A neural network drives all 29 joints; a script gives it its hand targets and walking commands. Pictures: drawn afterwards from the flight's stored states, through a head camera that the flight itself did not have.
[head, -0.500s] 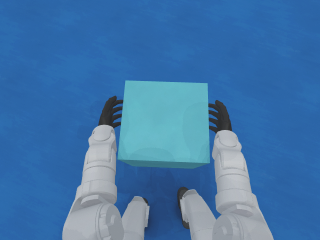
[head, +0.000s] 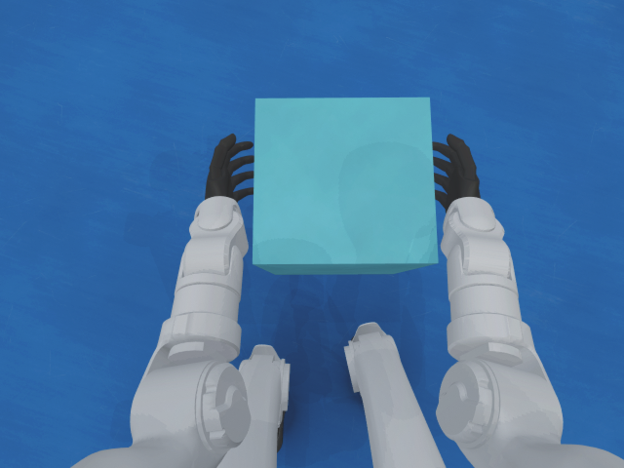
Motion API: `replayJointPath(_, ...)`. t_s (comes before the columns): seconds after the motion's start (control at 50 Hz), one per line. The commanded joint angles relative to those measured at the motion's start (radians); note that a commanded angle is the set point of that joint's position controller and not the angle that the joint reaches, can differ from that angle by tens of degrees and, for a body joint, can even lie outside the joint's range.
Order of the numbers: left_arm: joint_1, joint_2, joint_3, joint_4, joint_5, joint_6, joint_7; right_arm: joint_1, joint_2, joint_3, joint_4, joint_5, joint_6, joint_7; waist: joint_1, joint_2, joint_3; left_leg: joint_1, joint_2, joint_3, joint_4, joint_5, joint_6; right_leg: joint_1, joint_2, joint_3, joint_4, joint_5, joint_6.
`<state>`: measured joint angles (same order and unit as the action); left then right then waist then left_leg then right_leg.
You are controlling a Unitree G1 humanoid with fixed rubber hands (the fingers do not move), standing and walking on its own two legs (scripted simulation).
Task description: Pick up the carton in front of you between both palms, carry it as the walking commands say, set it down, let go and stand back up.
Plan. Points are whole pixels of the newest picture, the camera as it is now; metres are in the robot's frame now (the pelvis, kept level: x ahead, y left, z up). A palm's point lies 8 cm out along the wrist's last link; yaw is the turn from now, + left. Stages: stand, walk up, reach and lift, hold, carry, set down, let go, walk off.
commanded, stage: set down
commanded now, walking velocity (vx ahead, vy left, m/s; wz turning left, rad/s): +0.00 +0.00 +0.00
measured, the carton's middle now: (337, 203) +0.45 -0.07 -0.17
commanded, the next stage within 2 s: none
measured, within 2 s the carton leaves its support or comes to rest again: rests again in 1.28 s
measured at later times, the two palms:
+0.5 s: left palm (265, 197) +0.49 +0.04 -0.24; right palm (442, 207) +0.44 -0.25 -0.24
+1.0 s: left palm (279, 201) +0.52 +0.02 -0.37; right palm (429, 210) +0.46 -0.27 -0.36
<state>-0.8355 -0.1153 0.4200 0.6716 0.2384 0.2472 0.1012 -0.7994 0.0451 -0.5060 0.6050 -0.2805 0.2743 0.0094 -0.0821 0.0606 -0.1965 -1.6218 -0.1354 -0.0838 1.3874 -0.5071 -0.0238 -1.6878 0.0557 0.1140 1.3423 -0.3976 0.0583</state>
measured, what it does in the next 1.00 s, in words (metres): lowers itself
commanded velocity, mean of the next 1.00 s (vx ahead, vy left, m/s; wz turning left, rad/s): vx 0.00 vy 0.00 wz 0.00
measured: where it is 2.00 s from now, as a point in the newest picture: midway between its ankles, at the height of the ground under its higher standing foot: (323, 408)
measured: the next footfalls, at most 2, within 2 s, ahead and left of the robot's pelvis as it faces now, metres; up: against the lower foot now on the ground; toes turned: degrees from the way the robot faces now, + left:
none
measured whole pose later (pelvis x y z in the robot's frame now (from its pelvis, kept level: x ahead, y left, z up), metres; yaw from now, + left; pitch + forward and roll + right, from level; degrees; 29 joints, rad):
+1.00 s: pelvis -0.04 -0.02 -0.20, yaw +4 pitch +42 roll +2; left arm -1.48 0.17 0.17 0.97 0.00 0.25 0.21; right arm -1.33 -0.22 -0.46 0.81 -0.09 0.29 -0.03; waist -0.18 0.06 0.28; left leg -2.17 -0.23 -0.08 2.09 -0.65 -0.10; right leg -2.25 0.05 0.07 2.05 -0.54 0.05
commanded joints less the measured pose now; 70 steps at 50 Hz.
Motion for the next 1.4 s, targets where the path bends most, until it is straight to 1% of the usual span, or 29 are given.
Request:
replayJointPath(0.0,-0.629,-0.918,-0.536,0.015,-0.129,-0.054,-0.191,-0.587,0.854,0.531,0.049,0.139,-0.036,0.232,-0.057,0.005,-0.903,0.314,-0.070,0.087,-0.077,0.338,-0.039,0.541,0.092,-0.161,0.018,0.389,-0.021)
replayJointPath(0.1,-0.738,-0.879,-0.577,-0.022,-0.172,-0.058,-0.157,-0.673,0.814,0.555,0.013,0.184,-0.033,0.213,-0.073,0.004,-1.014,0.265,-0.087,0.113,0.022,0.304,-0.043,0.527,0.091,-0.171,0.104,0.393,-0.007)
replayJointPath(0.18,-0.807,-0.855,-0.574,-0.015,-0.191,-0.045,-0.145,-0.744,0.791,0.560,0.003,0.206,-0.017,0.201,-0.080,-0.008,-1.047,0.204,-0.097,0.132,0.088,0.258,-0.040,0.513,0.090,-0.180,0.158,0.372,0.003)
replayJointPath(0.3,-0.909,-0.816,-0.522,0.042,-0.194,-0.026,-0.150,-0.849,0.764,0.541,0.019,0.208,0.005,0.191,-0.090,-0.029,-1.023,0.077,-0.105,0.157,0.173,0.181,-0.033,0.480,0.083,-0.186,0.222,0.326,0.013)
replayJointPath(0.46,-1.043,-0.730,-0.440,0.120,-0.189,-0.025,-0.156,-0.983,0.708,0.490,0.052,0.202,0.011,0.186,-0.103,-0.051,-0.961,-0.096,-0.107,0.181,0.279,0.095,-0.020,0.443,0.070,-0.183,0.306,0.277,0.017)
replayJointPath(0.54,-1.099,-0.687,-0.422,0.149,-0.199,-0.025,-0.154,-1.043,0.666,0.474,0.065,0.208,0.010,0.187,-0.111,-0.055,-0.943,-0.146,-0.104,0.186,0.332,0.075,-0.015,0.428,0.063,-0.186,0.354,0.266,0.018)
replayJointPath(0.6,-1.140,-0.661,-0.427,0.160,-0.217,-0.025,-0.151,-1.086,0.634,0.472,0.069,0.221,0.007,0.190,-0.123,-0.052,-0.941,-0.159,-0.101,0.188,0.373,0.073,-0.014,0.417,0.058,-0.191,0.392,0.271,0.017)
replayJointPath(0.76,-1.249,-0.612,-0.492,0.151,-0.292,-0.031,-0.138,-1.190,0.554,0.488,0.061,0.283,-0.006,0.199,-0.164,-0.022,-0.963,-0.130,-0.093,0.189,0.488,0.129,-0.016,0.380,0.040,-0.203,0.500,0.342,0.011)
replayJointPath(0.78,-1.261,-0.601,-0.497,0.146,-0.299,-0.033,-0.136,-1.212,0.546,0.489,0.052,0.294,-0.010,0.202,-0.174,-0.014,-0.954,-0.121,-0.091,0.184,0.500,0.126,-0.014,0.338,0.037,-0.204,0.510,0.333,0.009)
replayJointPath(0.82,-1.267,-0.600,-0.496,0.153,-0.300,-0.036,-0.134,-1.225,0.525,0.473,0.056,0.301,-0.017,0.215,-0.192,0.032,-0.878,-0.128,-0.091,0.182,0.523,0.141,-0.014,0.250,0.036,-0.202,0.527,0.335,-0.002)
replayJointPath(0.88,-1.278,-0.611,-0.532,0.136,-0.322,-0.050,-0.130,-1.217,0.506,0.460,0.064,0.315,-0.030,0.227,-0.205,0.088,-0.849,-0.123,-0.090,0.184,0.554,0.199,-0.017,0.229,0.036,-0.194,0.559,0.395,-0.012)
replayJointPath(0.9,-1.287,-0.615,-0.549,0.125,-0.332,-0.053,-0.128,-1.216,0.500,0.457,0.066,0.322,-0.033,0.229,-0.215,0.102,-0.853,-0.115,-0.090,0.182,0.563,0.217,-0.018,0.230,0.036,-0.193,0.568,0.416,-0.015)
replayJointPath(0.94,-1.290,-0.629,-0.576,0.107,-0.346,-0.058,-0.125,-1.205,0.495,0.453,0.071,0.333,-0.036,0.232,-0.228,0.122,-0.873,-0.090,-0.090,0.180,0.578,0.253,-0.019,0.234,0.035,-0.193,0.583,0.453,-0.017)
replayJointPath(0.98,-1.266,-0.644,-0.586,0.109,-0.348,-0.059,-0.125,-1.180,0.499,0.449,0.085,0.337,-0.036,0.238,-0.233,0.132,-0.876,-0.080,-0.089,0.177,0.588,0.278,-0.020,0.224,0.035,-0.194,0.595,0.475,-0.018)
replayJointPath(1.04,-1.235,-0.653,-0.582,0.135,-0.342,-0.056,-0.128,-1.151,0.487,0.425,0.117,0.323,-0.034,0.251,-0.244,0.149,-0.821,-0.089,-0.087,0.167,0.592,0.280,-0.020,0.162,0.032,-0.197,0.604,0.454,-0.021)
replayJointPath(1.14,-1.216,-0.642,-0.563,0.177,-0.337,-0.057,-0.133,-1.146,0.449,0.385,0.145,0.295,-0.036,0.268,-0.259,0.168,-0.725,-0.101,-0.084,0.147,0.594,0.257,-0.017,0.055,0.023,-0.201,0.613,0.385,-0.030)
replayJointPath(1.2,-1.228,-0.622,-0.556,0.187,-0.340,-0.061,-0.133,-1.169,0.418,0.372,0.143,0.289,-0.042,0.273,-0.261,0.176,-0.687,-0.113,-0.082,0.138,0.595,0.237,-0.014,0.021,0.017,-0.198,0.622,0.351,-0.037)
replayJointPath(1.32,-1.255,-0.565,-0.543,0.205,-0.358,-0.073,-0.135,-1.212,0.363,0.368,0.147,0.289,-0.060,0.267,-0.264,0.151,-0.618,-0.142,-0.079,0.123,0.603,0.204,-0.006,0.009,0.008,-0.191,0.638,0.316,-0.045)
replayJointPath(1.34,-1.255,-0.553,-0.539,0.216,-0.356,-0.074,-0.135,-1.219,0.357,0.366,0.152,0.289,-0.063,0.266,-0.263,0.146,-0.604,-0.148,-0.077,0.121,0.604,0.199,-0.004,0.006,0.006,-0.189,0.640,0.312,-0.045)
replayJointPath(1.36,-1.246,-0.539,-0.528,0.232,-0.350,-0.074,-0.136,-1.223,0.350,0.366,0.162,0.287,-0.064,0.265,-0.253,0.146,-0.581,-0.160,-0.077,0.122,0.604,0.187,-0.002,0.000,0.004,-0.186,0.642,0.297,-0.045)
replayJointPath(1.38,-1.243,-0.527,-0.519,0.245,-0.345,-0.074,-0.138,-1.214,0.343,0.361,0.177,0.282,-0.064,0.264,-0.252,0.141,-0.551,-0.177,-0.076,0.122,0.602,0.165,0.000,-0.007,0.003,-0.184,0.640,0.277,-0.046)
